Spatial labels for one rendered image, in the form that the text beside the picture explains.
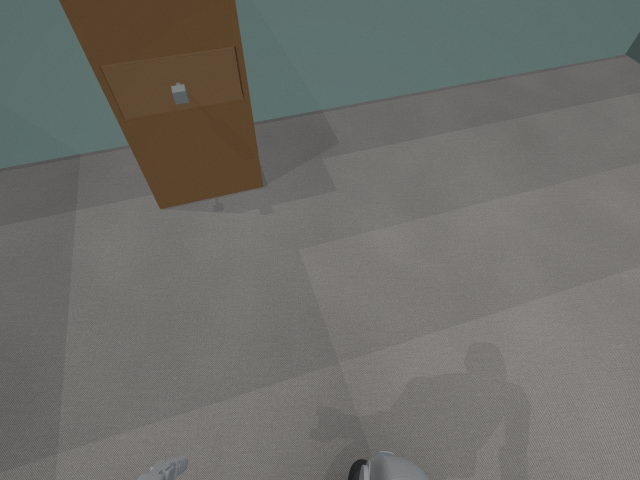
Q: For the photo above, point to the cabinet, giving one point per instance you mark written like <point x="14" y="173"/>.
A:
<point x="185" y="155"/>

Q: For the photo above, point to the drawer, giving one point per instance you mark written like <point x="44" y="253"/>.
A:
<point x="143" y="87"/>

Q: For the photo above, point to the robot left hand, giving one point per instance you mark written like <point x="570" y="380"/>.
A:
<point x="166" y="470"/>

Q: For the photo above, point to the handle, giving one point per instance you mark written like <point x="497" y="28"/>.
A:
<point x="179" y="93"/>

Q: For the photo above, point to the robot right shin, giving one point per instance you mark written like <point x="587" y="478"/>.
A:
<point x="382" y="453"/>

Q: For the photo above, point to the right robot thigh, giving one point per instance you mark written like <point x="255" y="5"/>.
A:
<point x="391" y="468"/>

